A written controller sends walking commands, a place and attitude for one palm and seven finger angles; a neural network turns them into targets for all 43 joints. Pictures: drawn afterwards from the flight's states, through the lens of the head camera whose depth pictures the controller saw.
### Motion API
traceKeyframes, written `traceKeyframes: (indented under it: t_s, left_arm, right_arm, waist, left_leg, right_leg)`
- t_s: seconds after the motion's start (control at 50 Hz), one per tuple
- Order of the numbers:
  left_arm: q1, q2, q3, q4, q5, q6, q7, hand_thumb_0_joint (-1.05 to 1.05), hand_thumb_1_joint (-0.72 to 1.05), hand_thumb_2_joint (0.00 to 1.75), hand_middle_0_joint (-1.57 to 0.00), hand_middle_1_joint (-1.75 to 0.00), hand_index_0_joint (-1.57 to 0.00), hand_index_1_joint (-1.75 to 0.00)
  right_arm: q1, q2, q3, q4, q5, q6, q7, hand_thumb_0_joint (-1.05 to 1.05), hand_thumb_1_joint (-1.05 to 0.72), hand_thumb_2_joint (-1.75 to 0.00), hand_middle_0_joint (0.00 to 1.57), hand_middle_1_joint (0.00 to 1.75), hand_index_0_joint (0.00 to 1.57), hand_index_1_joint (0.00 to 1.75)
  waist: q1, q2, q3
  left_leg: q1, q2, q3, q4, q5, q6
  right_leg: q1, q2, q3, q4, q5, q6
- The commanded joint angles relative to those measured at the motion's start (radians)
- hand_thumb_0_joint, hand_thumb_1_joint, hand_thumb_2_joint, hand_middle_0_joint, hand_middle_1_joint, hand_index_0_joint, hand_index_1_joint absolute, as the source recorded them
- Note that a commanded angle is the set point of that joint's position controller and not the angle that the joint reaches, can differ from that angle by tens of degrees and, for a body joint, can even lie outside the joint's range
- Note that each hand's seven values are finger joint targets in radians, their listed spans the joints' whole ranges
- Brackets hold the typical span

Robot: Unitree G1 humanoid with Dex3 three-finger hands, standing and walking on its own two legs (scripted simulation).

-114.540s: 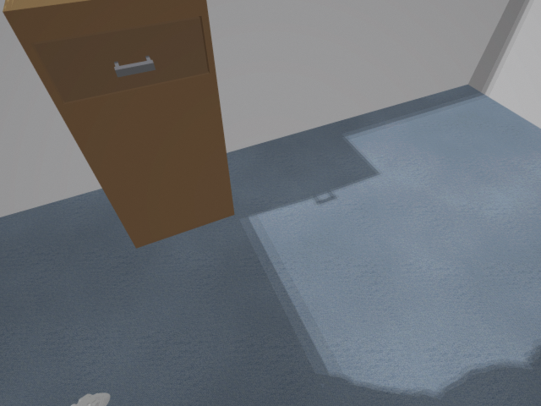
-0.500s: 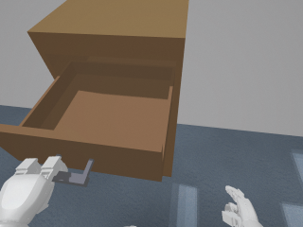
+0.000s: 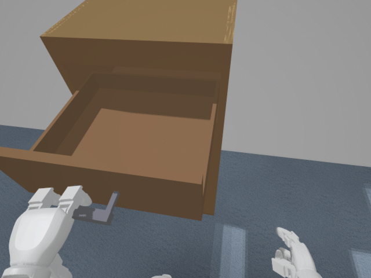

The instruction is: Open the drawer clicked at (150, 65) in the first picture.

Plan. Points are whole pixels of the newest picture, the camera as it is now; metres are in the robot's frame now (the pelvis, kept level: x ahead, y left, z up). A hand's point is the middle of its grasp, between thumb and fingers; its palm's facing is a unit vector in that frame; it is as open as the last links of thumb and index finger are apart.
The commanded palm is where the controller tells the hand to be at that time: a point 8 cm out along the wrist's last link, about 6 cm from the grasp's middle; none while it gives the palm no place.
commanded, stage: lift the hand off the handle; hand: left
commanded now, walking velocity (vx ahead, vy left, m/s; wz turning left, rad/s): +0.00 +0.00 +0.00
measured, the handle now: (90, 203) +0.23 +0.22 +0.08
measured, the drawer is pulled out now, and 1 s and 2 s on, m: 0.30 0.30 0.30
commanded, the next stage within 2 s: draw the hand back to the body in 1.52 s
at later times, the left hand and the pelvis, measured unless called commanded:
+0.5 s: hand (58, 223) +0.19 +0.26 +0.08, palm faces +0.03 -0.06 -1.00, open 13.4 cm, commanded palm +0.16 +0.26 +0.15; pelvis +0.01 +0.01 +0.01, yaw +0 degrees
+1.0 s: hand (39, 205) +0.19 +0.25 +0.15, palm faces +0.08 -0.07 -0.99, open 13.3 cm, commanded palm +0.16 +0.25 +0.22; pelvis +0.01 +0.01 +0.03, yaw +0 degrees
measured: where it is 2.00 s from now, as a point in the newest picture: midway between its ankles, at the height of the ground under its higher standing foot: outside the picture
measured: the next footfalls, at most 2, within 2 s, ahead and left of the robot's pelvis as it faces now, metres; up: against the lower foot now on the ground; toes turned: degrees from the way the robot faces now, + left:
none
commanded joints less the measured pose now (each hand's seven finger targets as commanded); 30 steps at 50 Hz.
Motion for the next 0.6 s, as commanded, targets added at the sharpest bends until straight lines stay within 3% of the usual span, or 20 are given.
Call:
traceKeyframes:
  t_s: [0.0, 0.02, 0.04, 0.06, 0.1, 0.18, 0.2, 0.24, 0.3, 0.34, 0.38, 0.46, 0.5, 0.58]
  left_arm:
    - [-0.037, 0.192, 0.129, -0.171, 0.034, 0.039, 0.027, 0.0, -0.5, 0.3, -0.3, -1.2, -0.3, -1.2]
    - [-0.021, 0.179, 0.114, -0.161, 0.04, 0.046, 0.02, 0.0, -0.5, 0.3, -0.3, -1.2, -0.3, -1.2]
    - [-0.042, 0.211, 0.136, -0.174, 0.043, 0.052, 0.017, 0.0, -0.5, 0.3, -0.3, -1.2, -0.3, -1.2]
    - [-0.054, 0.193, 0.121, -0.191, 0.043, 0.052, 0.015, 0.0, -0.5, 0.3, -0.3, -1.2, -0.3, -1.2]
    - [-0.053, 0.18, 0.111, -0.194, 0.035, 0.046, 0.006, 0.0, -0.5, 0.3, -0.3, -1.2, -0.3, -1.2]
    - [-0.071, 0.159, 0.096, -0.17, 0.022, 0.043, -0.006, 0.0, -0.5, 0.3, -0.3, -1.2, -0.3, -1.2]
    - [-0.092, 0.155, 0.085, -0.184, 0.027, 0.038, -0.008, 0.0, -0.5, 0.3, -0.3, -1.2, -0.3, -1.2]
    - [-0.108, 0.197, 0.117, -0.228, 0.022, 0.038, -0.009, 0.0, -0.5, 0.3, -0.3, -1.2, -0.3, -1.2]
    - [-0.099, 0.191, 0.111, -0.29, 0.011, 0.037, -0.009, 0.0, -0.5, 0.3, -0.3, -1.2, -0.3, -1.2]
    - [-0.077, 0.225, 0.147, -0.287, 0.001, 0.048, -0.015, 0.0, -0.5, 0.3, -0.3, -1.2, -0.3, -1.2]
    - [-0.081, 0.219, 0.147, -0.289, -0.004, 0.051, -0.023, 0.0, -0.5, 0.3, -0.3, -1.2, -0.3, -1.2]
    - [-0.079, 0.221, 0.149, -0.349, -0.028, 0.065, -0.044, 0.0, -0.5, 0.3, -0.3, -1.2, -0.3, -1.2]
    - [-0.074, 0.214, 0.141, -0.355, -0.04, 0.072, -0.063, 0.0, -0.5, 0.3, -0.3, -1.2, -0.3, -1.2]
    - [-0.026, 0.231, 0.156, -0.402, -0.055, 0.085, -0.088, 0.0, -0.5, 0.3, -0.3, -1.2, -0.3, -1.2]
  right_arm:
    - [-0.121, -0.106, -0.029, -0.167, -0.009, -0.049, -0.008, 0.0, -0.9, -0.9, 0.2, 0.3, 0.2, 0.3]
    - [-0.127, -0.102, -0.025, -0.172, -0.007, -0.047, -0.009, 0.0, -0.9, -0.9, 0.2, 0.3, 0.2, 0.3]
    - [-0.135, -0.108, -0.023, -0.175, -0.004, -0.045, -0.011, 0.0, -0.9, -0.9, 0.2, 0.3, 0.2, 0.3]
    - [-0.132, -0.1, -0.016, -0.179, -0.008, -0.045, -0.009, 0.0, -0.9, -0.9, 0.2, 0.3, 0.2, 0.3]
    - [-0.134, -0.1, -0.018, -0.18, -0.005, -0.048, -0.01, 0.0, -0.9, -0.9, 0.2, 0.3, 0.2, 0.3]
    - [-0.131, -0.101, -0.023, -0.171, -0.002, -0.05, -0.008, 0.0, -0.9, -0.9, 0.2, 0.3, 0.2, 0.3]
    - [-0.129, -0.103, -0.021, -0.175, -0.006, -0.051, -0.007, 0.0, -0.9, -0.9, 0.2, 0.3, 0.2, 0.3]
    - [-0.128, -0.107, -0.024, -0.179, -0.004, -0.053, -0.01, 0.0, -0.9, -0.9, 0.2, 0.3, 0.2, 0.3]
    - [-0.123, -0.106, -0.021, -0.188, -0.007, -0.06, -0.012, 0.0, -0.9, -0.9, 0.2, 0.3, 0.2, 0.3]
    - [-0.127, -0.112, -0.02, -0.184, -0.004, -0.056, -0.016, 0.0, -0.9, -0.9, 0.2, 0.3, 0.2, 0.3]
    - [-0.132, -0.107, -0.021, -0.179, 0.0, -0.055, -0.017, 0.0, -0.9, -0.9, 0.2, 0.3, 0.2, 0.3]
    - [-0.134, -0.111, -0.013, -0.193, 0.005, -0.055, -0.016, 0.0, -0.9, -0.9, 0.2, 0.3, 0.2, 0.3]
    - [-0.133, -0.112, -0.014, -0.195, 0.009, -0.053, -0.017, 0.0, -0.9, -0.9, 0.2, 0.3, 0.2, 0.3]
    - [-0.133, -0.119, -0.014, -0.202, 0.015, -0.052, -0.016, 0.0, -0.9, -0.9, 0.2, 0.3, 0.2, 0.3]
  waist:
    - [-0.002, -0.075, -0.137]
    - [0.001, -0.064, -0.116]
    - [0.005, -0.028, -0.126]
    - [0.004, -0.04, -0.134]
    - [0.003, -0.007, -0.113]
    - [-0.009, -0.037, -0.086]
    - [-0.011, -0.017, -0.096]
    - [-0.007, 0.001, -0.12]
    - [-0.003, 0.005, -0.153]
    - [0.001, -0.009, -0.147]
    - [0.0, -0.017, -0.118]
    - [0.003, 0.011, -0.134]
    - [-0.002, -0.009, -0.107]
    - [0.011, -0.003, -0.121]
  left_leg:
    - [0.171, -0.039, 0.012, -0.099, 0.144, 0.026]
    - [0.165, -0.043, 0.013, -0.101, 0.139, 0.027]
    - [0.176, -0.04, 0.014, -0.109, 0.143, 0.023]
    - [0.185, -0.04, 0.015, -0.105, 0.146, 0.026]
    - [0.192, -0.041, 0.016, -0.11, 0.153, 0.026]
    - [0.191, -0.038, 0.011, -0.119, 0.15, 0.024]
    - [0.199, -0.037, 0.012, -0.117, 0.151, 0.024]
    - [0.22, -0.033, 0.011, -0.127, 0.166, 0.021]
    - [0.253, -0.034, 0.014, -0.123, 0.205, 0.026]
    - [0.249, -0.034, 0.01, -0.135, 0.219, 0.022]
    - [0.247, -0.032, 0.011, -0.144, 0.215, 0.023]
    - [0.282, -0.026, 0.011, -0.162, 0.252, 0.022]
    - [0.283, -0.023, 0.011, -0.175, 0.252, 0.022]
    - [0.308, -0.015, 0.011, -0.195, 0.306, 0.019]
  right_leg:
    - [0.0, 0.015, 0.025, -0.174, 0.236, -0.006]
    - [0.006, 0.015, 0.025, -0.179, 0.238, -0.007]
    - [0.018, 0.016, 0.041, -0.184, 0.239, -0.013]
    - [0.015, 0.01, 0.034, -0.179, 0.242, -0.009]
    - [0.016, 0.014, 0.03, -0.185, 0.243, -0.01]
    - [0.008, 0.019, 0.02, -0.192, 0.232, -0.008]
    - [0.0, 0.017, 0.019, -0.19, 0.223, -0.006]
    - [0.027, 0.018, 0.026, -0.2, 0.23, -0.011]
    - [0.039, 0.011, 0.025, -0.199, 0.27, -0.007]
    - [0.07, 0.013, 0.03, -0.212, 0.295, -0.008]
    - [0.067, 0.012, 0.019, -0.215, 0.291, -0.003]
    - [0.094, 0.005, 0.013, -0.225, 0.311, 0.002]
    - [0.096, 0.007, -0.002, -0.238, 0.302, 0.008]
    - [0.133, 0.007, -0.002, -0.252, 0.334, 0.009]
